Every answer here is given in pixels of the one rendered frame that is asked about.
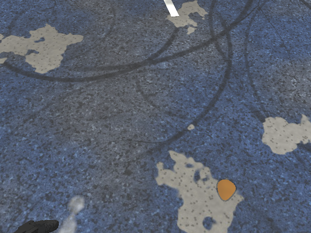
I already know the left robot hand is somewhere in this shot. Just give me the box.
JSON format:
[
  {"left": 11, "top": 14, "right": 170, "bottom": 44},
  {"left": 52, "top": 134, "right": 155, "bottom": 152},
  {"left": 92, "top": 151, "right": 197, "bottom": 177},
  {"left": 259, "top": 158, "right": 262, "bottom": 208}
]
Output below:
[{"left": 14, "top": 219, "right": 59, "bottom": 233}]

